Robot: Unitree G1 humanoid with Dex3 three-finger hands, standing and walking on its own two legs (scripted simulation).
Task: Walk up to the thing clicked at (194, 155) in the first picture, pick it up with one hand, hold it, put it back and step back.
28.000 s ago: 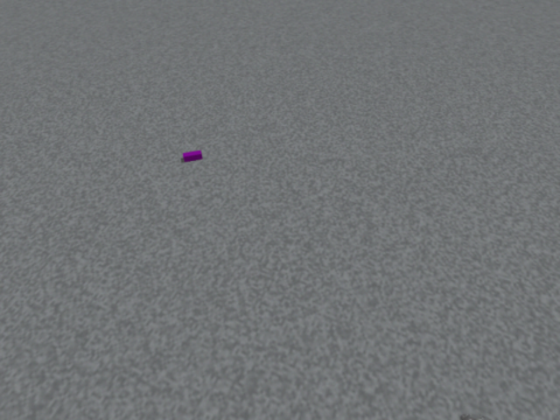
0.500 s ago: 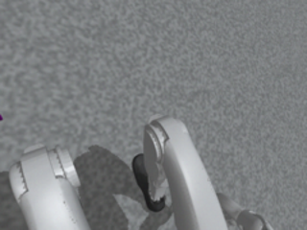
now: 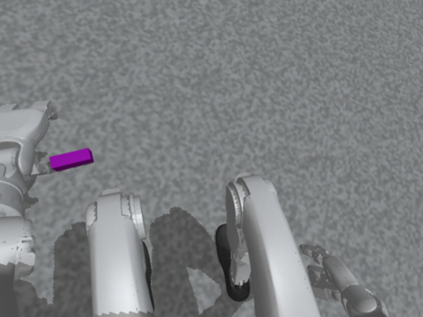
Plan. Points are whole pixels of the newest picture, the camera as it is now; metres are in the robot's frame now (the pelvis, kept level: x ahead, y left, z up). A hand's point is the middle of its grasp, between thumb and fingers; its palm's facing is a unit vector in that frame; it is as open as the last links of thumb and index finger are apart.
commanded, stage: withdraw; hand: left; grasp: from above
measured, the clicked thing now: (72, 159) +0.46 +0.30 -0.34
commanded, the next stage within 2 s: home in 0.16 s
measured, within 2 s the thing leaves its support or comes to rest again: neither
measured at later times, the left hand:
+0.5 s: hand (35, 144) +0.43 +0.31 -0.14, palm faces -0.35 -0.10 -0.93, open 11.5 cm
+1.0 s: hand out of the picture +0.28 +0.26 +0.08, palm faces -0.14 -0.79 -0.60, open 7.4 cm
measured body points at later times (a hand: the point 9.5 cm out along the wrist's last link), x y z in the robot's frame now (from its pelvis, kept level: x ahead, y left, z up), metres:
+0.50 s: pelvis +0.01 +0.00 +0.00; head +0.22 +0.05 +0.40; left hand +0.45 +0.31 -0.08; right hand +0.09 -0.25 -0.13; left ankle +0.09 +0.13 -0.32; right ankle +0.11 -0.12 -0.32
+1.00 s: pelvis +0.02 +0.00 +0.18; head +0.16 +0.05 +0.61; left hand +0.28 +0.30 +0.12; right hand +0.27 -0.22 +0.09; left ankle +0.09 +0.13 -0.32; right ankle +0.11 -0.12 -0.32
